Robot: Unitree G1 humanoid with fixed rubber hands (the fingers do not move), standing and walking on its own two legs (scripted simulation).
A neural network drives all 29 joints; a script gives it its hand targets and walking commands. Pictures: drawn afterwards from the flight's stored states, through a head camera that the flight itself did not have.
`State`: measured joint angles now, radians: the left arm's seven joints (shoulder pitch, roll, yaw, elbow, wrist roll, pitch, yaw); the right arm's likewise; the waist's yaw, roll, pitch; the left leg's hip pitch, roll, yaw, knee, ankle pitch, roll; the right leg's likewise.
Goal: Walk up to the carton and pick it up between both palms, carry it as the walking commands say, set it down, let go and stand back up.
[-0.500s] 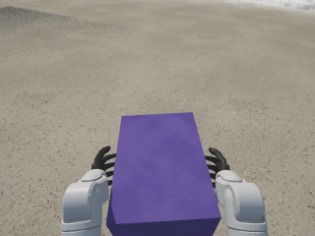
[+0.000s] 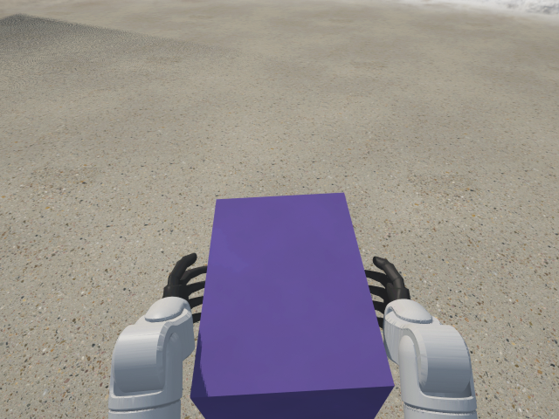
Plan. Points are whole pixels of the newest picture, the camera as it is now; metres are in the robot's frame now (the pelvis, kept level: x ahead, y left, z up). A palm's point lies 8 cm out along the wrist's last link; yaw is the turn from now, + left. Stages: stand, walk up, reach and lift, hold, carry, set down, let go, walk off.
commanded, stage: carry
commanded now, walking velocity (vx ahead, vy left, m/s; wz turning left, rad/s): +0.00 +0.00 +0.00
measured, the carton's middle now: (287, 323) +0.29 -0.01 +0.03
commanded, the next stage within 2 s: hold in 0.26 s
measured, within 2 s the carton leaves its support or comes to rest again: neither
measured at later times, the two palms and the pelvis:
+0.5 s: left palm (191, 339) +0.27 +0.13 +0.01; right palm (383, 343) +0.26 -0.15 +0.02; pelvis +0.00 +0.00 +0.00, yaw -1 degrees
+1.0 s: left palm (198, 317) +0.31 +0.13 +0.01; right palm (380, 331) +0.28 -0.15 +0.01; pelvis +0.00 +0.01 +0.00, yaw -1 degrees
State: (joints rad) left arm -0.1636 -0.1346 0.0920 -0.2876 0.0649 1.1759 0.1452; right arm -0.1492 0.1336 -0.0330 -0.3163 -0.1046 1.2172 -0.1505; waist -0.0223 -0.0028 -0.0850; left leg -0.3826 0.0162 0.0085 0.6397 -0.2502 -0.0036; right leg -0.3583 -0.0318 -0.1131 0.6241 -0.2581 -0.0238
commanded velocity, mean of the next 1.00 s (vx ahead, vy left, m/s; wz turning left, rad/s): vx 0.00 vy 0.00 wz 0.00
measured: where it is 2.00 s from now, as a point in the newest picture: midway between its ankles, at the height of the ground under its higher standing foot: outside the picture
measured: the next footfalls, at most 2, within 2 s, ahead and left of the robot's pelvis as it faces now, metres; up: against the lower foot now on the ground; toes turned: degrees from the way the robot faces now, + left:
none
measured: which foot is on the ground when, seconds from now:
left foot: down 0.00-1.00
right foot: down 0.00-1.00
